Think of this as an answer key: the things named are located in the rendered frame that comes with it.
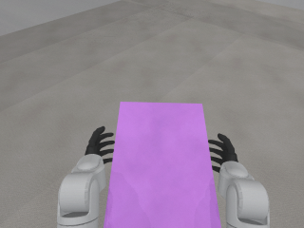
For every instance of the carton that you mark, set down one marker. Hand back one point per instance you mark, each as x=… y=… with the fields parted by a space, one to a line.
x=161 y=173

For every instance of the robot right hand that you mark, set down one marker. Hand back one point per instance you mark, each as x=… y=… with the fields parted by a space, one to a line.
x=228 y=154

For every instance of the robot left hand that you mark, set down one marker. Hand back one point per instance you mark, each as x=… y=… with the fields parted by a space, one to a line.
x=94 y=144

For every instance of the robot right forearm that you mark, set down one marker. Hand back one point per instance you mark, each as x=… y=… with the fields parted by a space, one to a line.
x=247 y=201

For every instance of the robot left forearm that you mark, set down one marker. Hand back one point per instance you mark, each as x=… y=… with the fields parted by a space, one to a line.
x=79 y=194

